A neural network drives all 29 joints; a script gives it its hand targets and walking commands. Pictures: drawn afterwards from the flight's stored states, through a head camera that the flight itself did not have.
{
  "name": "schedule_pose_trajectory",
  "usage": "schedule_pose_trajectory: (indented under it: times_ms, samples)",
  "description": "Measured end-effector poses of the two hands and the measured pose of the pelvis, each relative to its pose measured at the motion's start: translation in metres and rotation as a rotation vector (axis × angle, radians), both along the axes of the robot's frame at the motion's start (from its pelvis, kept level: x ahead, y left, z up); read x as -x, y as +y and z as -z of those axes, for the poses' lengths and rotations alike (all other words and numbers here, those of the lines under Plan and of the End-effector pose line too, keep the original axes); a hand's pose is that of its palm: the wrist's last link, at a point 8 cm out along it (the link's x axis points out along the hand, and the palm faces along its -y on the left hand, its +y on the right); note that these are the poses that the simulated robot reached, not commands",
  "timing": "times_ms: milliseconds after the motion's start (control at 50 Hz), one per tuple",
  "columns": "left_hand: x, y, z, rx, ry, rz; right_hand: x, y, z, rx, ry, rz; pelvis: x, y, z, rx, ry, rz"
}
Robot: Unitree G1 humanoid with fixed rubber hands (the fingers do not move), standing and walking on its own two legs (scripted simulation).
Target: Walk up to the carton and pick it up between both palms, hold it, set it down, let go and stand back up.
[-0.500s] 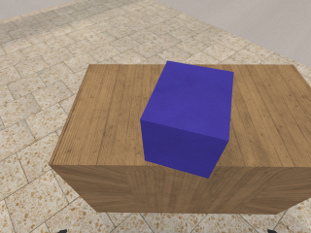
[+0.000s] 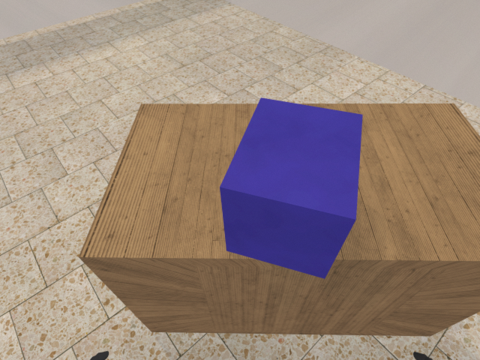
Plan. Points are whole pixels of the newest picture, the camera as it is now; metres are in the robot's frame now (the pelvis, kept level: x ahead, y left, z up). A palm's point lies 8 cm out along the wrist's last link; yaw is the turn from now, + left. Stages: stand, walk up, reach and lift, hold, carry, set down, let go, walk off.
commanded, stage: stand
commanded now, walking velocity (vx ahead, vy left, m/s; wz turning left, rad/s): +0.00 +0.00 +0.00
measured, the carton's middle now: (291, 185) +0.45 -0.07 -0.01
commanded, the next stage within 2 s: none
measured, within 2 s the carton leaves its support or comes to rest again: neither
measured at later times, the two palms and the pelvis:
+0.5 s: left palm out of the picture +0.06 +0.30 -0.12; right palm out of the picture +0.07 -0.30 -0.12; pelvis +0.00 +0.00 +0.00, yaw +0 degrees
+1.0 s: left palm out of the picture +0.08 +0.30 -0.12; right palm out of the picture +0.09 -0.30 -0.12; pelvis +0.01 -0.01 +0.00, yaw +0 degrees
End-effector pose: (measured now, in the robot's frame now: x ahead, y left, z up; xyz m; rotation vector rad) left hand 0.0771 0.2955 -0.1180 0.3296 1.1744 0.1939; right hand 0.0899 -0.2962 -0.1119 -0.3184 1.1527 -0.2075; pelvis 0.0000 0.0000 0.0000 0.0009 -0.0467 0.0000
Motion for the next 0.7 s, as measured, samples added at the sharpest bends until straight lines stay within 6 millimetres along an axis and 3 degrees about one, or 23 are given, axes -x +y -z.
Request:
schedule_pose_trajectory:
  times_ms: [460,700]
  samples:
    - [0.015,0.005,-0.002,-0.022,0.043,-0.011,0.022,-0.002,0.008,-0.014,0.057,0.006,0.004,-0.004,0.0,0.0,0.001,0.0]
    - [0.005,-0.001,0.0,-0.005,0.021,-0.009,0.01,-0.007,0.003,0.002,0.036,0.0,0.0,-0.005,0.0,-0.001,0.002,0.0]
